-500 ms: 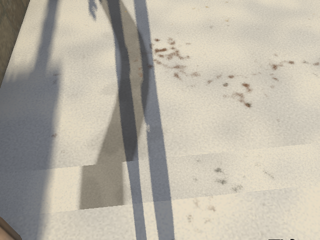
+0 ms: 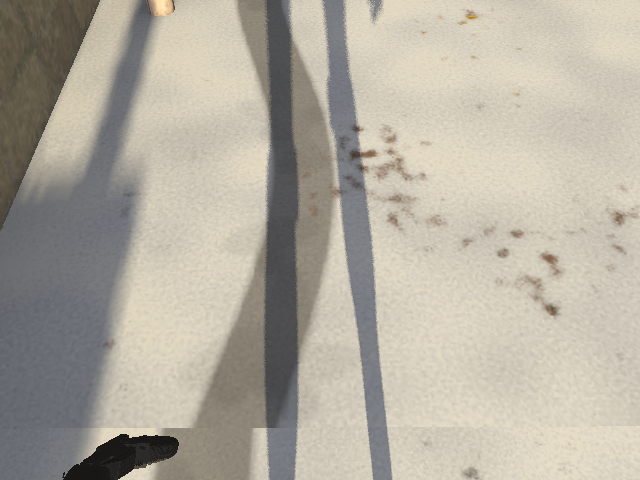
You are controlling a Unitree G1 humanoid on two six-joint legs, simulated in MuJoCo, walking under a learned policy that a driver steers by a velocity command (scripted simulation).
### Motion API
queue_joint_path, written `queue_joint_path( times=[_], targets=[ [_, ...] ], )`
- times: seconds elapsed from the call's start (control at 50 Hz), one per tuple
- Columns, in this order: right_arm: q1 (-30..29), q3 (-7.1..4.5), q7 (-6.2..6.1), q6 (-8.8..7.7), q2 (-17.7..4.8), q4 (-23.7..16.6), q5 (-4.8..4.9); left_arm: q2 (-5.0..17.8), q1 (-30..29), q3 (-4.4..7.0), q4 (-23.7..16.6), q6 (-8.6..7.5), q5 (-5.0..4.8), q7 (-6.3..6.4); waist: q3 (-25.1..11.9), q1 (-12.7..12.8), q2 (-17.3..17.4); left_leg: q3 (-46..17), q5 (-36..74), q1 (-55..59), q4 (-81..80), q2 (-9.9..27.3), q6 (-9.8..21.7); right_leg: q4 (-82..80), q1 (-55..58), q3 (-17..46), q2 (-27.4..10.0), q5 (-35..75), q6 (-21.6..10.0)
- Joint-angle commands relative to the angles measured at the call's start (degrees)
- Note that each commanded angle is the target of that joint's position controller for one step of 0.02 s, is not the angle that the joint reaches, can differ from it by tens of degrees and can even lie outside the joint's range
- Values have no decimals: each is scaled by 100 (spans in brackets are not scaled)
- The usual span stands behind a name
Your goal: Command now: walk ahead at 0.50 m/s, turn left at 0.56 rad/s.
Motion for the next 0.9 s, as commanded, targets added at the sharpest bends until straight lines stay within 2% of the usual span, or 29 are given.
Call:
queue_joint_path(
  times=[0.02,0.04,0.06,0.08,0.1,0.12,0.16,0.2,0.24,0.3,0.36,0.44,0.48,0.5,0.52,0.54,0.56,0.58,0.6,0.62,0.64,0.66,0.68,0.72,0.74,0.84,0.86,0.88,0.9],
  targets=[
    [-401,-243,29,-97,-969,-446,-2,929,1227,336,-108,-223,79,140,-747,1055,62,-695,4011,-978,1692,982,206,-510,2591,76,14,-439,-343],
    [-311,-116,67,-129,-519,-645,35,1380,2215,435,-127,-243,205,250,-1696,1387,-570,-187,2316,-1657,3339,671,76,-642,3917,1519,-1441,-1675,-648],
    [346,-70,64,-95,-296,-785,162,1813,1978,515,-142,-162,256,260,-1975,888,-1871,459,-1104,-3351,4660,-137,-74,-1405,4743,4181,-2563,-1899,-1307],
    [225,-122,19,14,-708,-592,-46,1303,1720,462,-186,-83,144,236,-1432,836,-949,430,-726,-3905,5236,394,-45,-1444,4247,4248,-2423,-2477,-1394],
    [-236,-127,69,52,-704,-614,-108,818,1436,333,-205,-70,68,216,-773,836,-323,482,-152,-3899,5185,592,-77,-1483,3560,3273,-2127,-2313,-1252],
    [-520,-106,123,77,-603,-663,-116,628,1327,275,-132,-80,54,188,-390,782,-95,516,172,-3772,4942,753,-136,-1639,3000,2429,-1831,-1683,-1100],
    [-587,-86,239,203,-512,-664,-178,592,1345,254,19,-139,18,191,-130,632,-508,597,343,-3513,4649,958,-252,-1888,2451,1372,-1419,-745,-894],
    [-671,-70,293,292,-445,-709,-193,640,1497,271,153,-245,-34,147,-135,569,-550,645,495,-3507,4602,979,-321,-2010,2343,921,-1406,14,-948],
    [-966,-34,328,309,-360,-807,-215,693,1649,286,304,-308,-42,109,-49,562,-423,533,784,-3708,4370,989,-383,-2199,2298,633,-1426,225,-1055],
    [-1401,26,343,280,-267,-907,-179,736,1790,295,505,-313,-9,61,139,584,-404,504,1380,-3913,3606,996,-437,-2383,2324,128,-1310,307,-1065],
    [-2009,116,398,223,-178,-1046,-148,794,1892,310,653,-282,-44,29,253,710,-416,852,1894,-3547,2435,1025,-417,-2409,2281,-363,-1148,463,-970],
    [-2565,169,413,163,-179,-1236,-129,1008,2317,371,944,-199,-61,37,366,884,-451,1324,1626,-3058,1489,1019,-213,-2252,2670,-431,-1327,763,-920],
    [-2476,151,353,120,-244,-1238,-162,1108,2415,393,1073,-127,-53,46,305,835,-481,1512,1109,-2747,1167,863,-36,-1816,3024,-448,-1410,1581,-892],
    [-2120,123,308,77,-279,-1133,-195,1152,2420,395,1133,-94,-63,55,118,652,-459,1611,980,-2208,900,676,67,-1243,3105,-580,-1351,2481,-835],
    [-1296,59,248,6,-380,-848,-256,1096,2449,365,1185,-64,-81,63,-331,291,-249,1640,1158,-1118,567,512,196,-182,2914,-847,-1123,2957,-718],
    [-269,-56,165,-49,-727,-604,-389,862,2445,273,1063,-76,-105,58,-1084,-112,167,715,665,442,533,1330,433,1295,1941,-945,-888,1734,-594],
    [175,-220,64,-55,-1451,-589,-378,206,2750,102,711,-103,-208,-28,-1857,-51,1741,-2181,330,2149,-31,3254,1146,3477,-243,-1062,98,-1973,-328],
    [122,-228,-9,0,-1306,-623,-130,827,2286,292,776,-55,-68,49,-1779,-214,1023,-2725,722,1737,-481,3299,1133,4155,-773,-126,173,-2526,-415],
    [-258,-156,-55,-7,-1089,-557,-88,791,2031,312,709,-66,-126,46,-1000,43,819,-1614,1382,1006,-385,3041,923,4217,-787,137,-76,-2125,-463],
    [-594,-44,-34,-53,-702,-507,-82,669,1938,275,760,-86,-153,22,-529,278,570,-903,1904,256,-541,2764,716,3815,-566,109,-263,-1751,-450],
    [-816,32,-10,-106,-468,-474,-60,624,1970,285,851,-27,-112,13,-250,478,564,-358,2178,-228,-712,2510,489,3479,-305,88,-358,-1609,-414],
    [-922,78,-1,-149,-316,-431,-33,579,2150,293,950,70,-15,-6,-136,640,714,-1,2368,-614,-845,2364,328,3299,18,77,-394,-1523,-358],
    [-923,93,11,-201,-259,-399,-42,513,2263,294,1045,152,22,-35,-139,697,711,194,2541,-773,-954,2306,324,3296,204,45,-350,-1448,-325],
    [-813,61,15,-271,-345,-293,-34,418,1992,310,983,235,15,-112,43,733,552,520,2360,-756,-1279,2228,363,3236,-128,10,-336,-1036,-318],
    [-648,12,-13,-300,-504,-189,-17,388,1730,303,886,255,74,-137,245,696,471,618,1939,-725,-1526,2258,432,3133,-381,-2,-399,-785,-326],
    [-358,26,-47,-315,-401,71,-28,316,874,291,646,256,43,-177,529,596,349,1387,2487,-198,-1653,2210,413,2223,-1072,-62,-431,31,-280],
    [-502,72,-34,-311,-255,100,-43,268,703,261,598,240,1,-223,513,608,581,1678,2890,-213,-1525,2058,276,1847,-945,-169,-405,301,-296],
    [-484,48,-48,-293,-351,123,-26,303,463,260,542,233,-45,-278,530,568,580,1871,3073,-264,-1429,2010,189,1436,-737,-318,-370,544,-331],
    [-375,35,-77,-291,-416,187,-6,282,195,239,439,227,-21,-317,561,480,544,1984,3172,-255,-1413,2066,157,1117,-586,-490,-333,651,-382]
  ],
)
